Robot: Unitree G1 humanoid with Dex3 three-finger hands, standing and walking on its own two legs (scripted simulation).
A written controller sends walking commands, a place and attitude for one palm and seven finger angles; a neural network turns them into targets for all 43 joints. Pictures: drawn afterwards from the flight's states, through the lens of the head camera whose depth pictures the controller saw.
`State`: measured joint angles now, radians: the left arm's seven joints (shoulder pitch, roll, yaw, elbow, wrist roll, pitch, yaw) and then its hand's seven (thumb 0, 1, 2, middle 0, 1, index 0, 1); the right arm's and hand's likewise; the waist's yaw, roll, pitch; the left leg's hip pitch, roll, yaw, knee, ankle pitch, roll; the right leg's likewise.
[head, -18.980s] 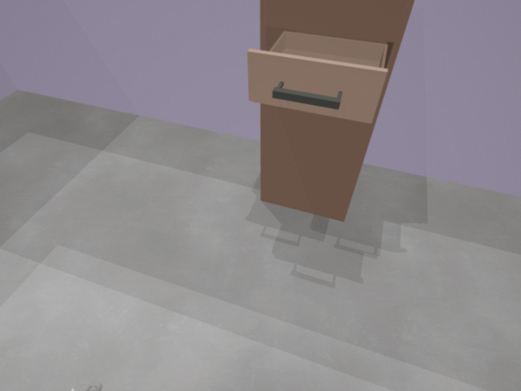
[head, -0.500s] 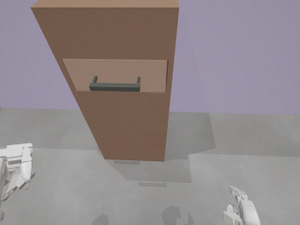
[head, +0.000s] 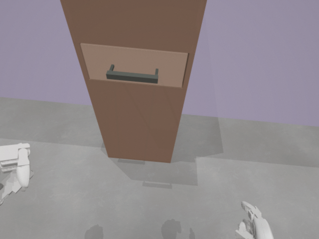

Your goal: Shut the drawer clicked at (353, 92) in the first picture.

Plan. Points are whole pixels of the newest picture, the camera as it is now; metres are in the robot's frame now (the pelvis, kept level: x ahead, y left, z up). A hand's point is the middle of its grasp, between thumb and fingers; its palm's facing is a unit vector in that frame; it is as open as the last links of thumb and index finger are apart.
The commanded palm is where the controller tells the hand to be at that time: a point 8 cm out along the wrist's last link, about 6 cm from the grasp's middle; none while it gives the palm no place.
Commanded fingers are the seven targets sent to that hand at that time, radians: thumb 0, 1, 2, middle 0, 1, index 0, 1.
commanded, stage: step back with the hand held close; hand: left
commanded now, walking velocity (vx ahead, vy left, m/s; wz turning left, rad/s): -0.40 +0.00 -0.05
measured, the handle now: (133, 73) +0.67 +0.13 +0.01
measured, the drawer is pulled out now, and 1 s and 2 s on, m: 0.00 0.00 0.00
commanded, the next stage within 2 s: stop stepping back and stand still in 0.54 s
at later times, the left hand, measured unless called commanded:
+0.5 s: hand out of the picture +0.11 +0.24 +0.17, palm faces +0.32 -0.83 -0.45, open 3.2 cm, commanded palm +0.06 +0.28 +0.18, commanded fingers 0.00 0.90 0.90 -1.40 -1.60 -1.40 -1.60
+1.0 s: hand out of the picture +0.03 +0.25 +0.16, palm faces +0.37 -0.85 -0.38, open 3.2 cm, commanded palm -0.03 +0.28 +0.18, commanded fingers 0.00 0.90 0.90 -1.40 -1.60 -1.40 -1.60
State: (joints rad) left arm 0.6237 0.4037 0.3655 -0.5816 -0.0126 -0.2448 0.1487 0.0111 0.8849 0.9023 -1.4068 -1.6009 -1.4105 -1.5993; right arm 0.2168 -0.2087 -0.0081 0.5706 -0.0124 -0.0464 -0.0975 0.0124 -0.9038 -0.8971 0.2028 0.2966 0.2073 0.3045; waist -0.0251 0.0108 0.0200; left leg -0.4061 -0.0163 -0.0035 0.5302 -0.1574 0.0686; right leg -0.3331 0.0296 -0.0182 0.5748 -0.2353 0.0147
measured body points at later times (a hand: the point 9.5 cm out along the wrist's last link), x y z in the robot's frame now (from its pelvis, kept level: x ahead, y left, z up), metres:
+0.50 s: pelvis -0.08 +0.00 +0.00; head -0.07 +0.02 +0.45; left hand +0.09 +0.28 +0.19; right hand +0.09 -0.26 -0.07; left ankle +0.01 +0.07 -0.74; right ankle -0.12 -0.12 -0.73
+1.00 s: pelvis -0.18 +0.01 +0.00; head -0.19 +0.03 +0.45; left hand +0.00 +0.30 +0.18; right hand -0.05 -0.23 -0.08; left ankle -0.11 +0.09 -0.73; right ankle -0.23 -0.10 -0.73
